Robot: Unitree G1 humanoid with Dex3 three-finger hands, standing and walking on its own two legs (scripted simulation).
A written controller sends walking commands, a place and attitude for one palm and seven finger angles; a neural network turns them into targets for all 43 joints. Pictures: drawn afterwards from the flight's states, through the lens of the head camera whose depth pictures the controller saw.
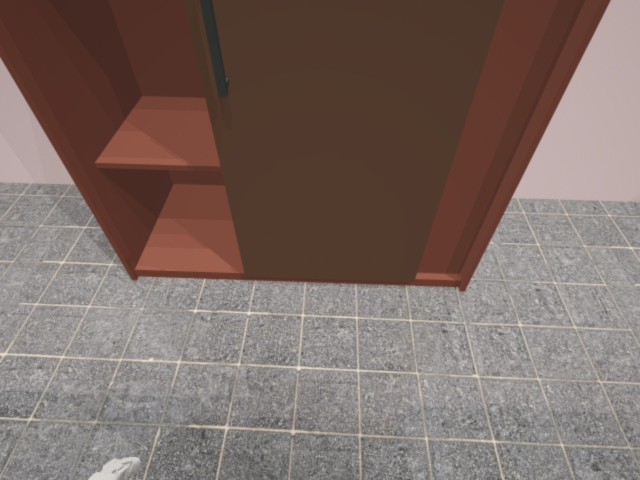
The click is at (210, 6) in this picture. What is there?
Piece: wardrobe's sliding door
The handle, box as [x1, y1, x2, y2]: [200, 0, 228, 96]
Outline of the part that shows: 200,0 218,95 226,96 228,78 224,76 211,0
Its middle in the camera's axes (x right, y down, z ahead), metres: -0.22 -0.44 +0.79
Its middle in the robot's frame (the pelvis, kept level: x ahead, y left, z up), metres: +0.90 +0.27 +0.19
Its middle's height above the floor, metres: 0.96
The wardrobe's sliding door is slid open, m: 0.43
